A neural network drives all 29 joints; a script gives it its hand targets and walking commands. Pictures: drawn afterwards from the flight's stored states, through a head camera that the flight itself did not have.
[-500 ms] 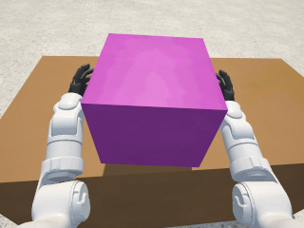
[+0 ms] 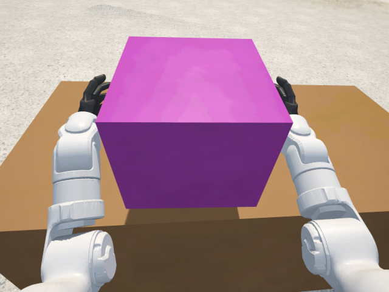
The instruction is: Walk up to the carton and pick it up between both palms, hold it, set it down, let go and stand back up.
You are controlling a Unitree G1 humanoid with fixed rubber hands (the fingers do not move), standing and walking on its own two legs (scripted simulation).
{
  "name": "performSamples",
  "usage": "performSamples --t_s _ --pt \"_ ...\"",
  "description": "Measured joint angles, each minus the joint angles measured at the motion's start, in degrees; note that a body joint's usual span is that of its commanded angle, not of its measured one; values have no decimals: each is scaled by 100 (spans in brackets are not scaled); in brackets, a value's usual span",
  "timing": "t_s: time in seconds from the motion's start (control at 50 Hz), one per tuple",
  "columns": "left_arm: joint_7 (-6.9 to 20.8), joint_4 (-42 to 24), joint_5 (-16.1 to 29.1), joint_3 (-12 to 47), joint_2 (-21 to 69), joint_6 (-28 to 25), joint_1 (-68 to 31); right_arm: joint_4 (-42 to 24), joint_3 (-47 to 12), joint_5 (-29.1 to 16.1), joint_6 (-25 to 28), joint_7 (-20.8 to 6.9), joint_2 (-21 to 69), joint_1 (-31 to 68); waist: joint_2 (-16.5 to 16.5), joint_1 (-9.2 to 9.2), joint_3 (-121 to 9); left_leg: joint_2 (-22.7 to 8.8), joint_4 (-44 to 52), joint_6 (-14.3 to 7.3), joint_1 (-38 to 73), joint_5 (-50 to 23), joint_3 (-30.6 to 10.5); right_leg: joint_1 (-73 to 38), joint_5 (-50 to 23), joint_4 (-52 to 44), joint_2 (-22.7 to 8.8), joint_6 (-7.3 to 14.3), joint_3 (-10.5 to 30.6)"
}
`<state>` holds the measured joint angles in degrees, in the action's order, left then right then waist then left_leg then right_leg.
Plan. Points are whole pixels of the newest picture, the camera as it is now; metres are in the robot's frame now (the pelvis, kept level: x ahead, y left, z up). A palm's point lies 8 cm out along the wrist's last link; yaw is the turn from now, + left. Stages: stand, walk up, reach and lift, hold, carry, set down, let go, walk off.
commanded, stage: reach and lift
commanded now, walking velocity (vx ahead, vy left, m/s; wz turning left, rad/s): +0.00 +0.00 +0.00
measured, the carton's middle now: (191, 120) +0.43 +0.00 +0.16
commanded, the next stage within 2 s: hold in 1.18 s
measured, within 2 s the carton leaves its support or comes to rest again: neither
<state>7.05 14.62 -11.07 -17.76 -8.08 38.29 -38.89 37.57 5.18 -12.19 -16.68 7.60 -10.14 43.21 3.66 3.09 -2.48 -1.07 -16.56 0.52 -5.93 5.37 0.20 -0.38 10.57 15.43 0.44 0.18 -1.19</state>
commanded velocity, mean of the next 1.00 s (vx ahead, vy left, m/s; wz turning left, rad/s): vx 0.00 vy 0.00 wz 0.00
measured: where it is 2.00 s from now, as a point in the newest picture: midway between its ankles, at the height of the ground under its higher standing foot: outside the picture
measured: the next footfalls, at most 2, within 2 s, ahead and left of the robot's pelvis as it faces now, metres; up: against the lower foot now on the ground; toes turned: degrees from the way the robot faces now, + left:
none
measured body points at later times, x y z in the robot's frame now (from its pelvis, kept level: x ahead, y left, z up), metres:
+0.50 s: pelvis +0.01 +0.00 +0.00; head -0.06 +0.03 +0.44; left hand +0.39 +0.19 +0.24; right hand +0.40 -0.19 +0.26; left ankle +0.05 +0.12 -0.75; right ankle -0.02 -0.11 -0.75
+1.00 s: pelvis +0.01 +0.00 +0.00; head -0.07 +0.01 +0.44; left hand +0.38 +0.19 +0.26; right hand +0.40 -0.19 +0.29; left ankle +0.05 +0.12 -0.75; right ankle -0.02 -0.11 -0.75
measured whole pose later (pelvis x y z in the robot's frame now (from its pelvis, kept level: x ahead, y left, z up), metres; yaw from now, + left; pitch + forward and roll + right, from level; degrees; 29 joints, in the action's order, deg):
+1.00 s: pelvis +0.01 +0.00 +0.00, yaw +0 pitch -3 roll -1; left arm 5.4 10.8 -9.1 -18.8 -9.3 51.2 -43.3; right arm 38.3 -0.2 -20.7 -31.3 9.7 -16.2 54.0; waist 1.6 3.7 -8.3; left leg -1.9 -17.5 1.0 -8.0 6.5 0.4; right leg 1.0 10.6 14.7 1.3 0.6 -0.9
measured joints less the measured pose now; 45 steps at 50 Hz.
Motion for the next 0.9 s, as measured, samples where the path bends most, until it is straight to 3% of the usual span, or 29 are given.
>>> performSamples --t_s 0.34,0.72,0.9 --pt "-154 -83 58 -49 -34 606 -284 376 -176 -297 -538 -61 -285 684 -31 34 -297 -35 3 14 -170 -23 -1 174 -26 -2 36 24 3" --pt "-198 -699 171 -43 -19 1089 -56 -143 -553 -806 -1128 161 -521 696 -128 100 -424 -68 -136 45 -133 157 5 44 34 -75 67 30 17" --pt "-179 -549 183 -95 -65 1245 -281 -54 -516 -819 -1361 188 -560 916 -184 74 -519 -73 -106 45 -160 132 14 93 25 -67 72 38 27"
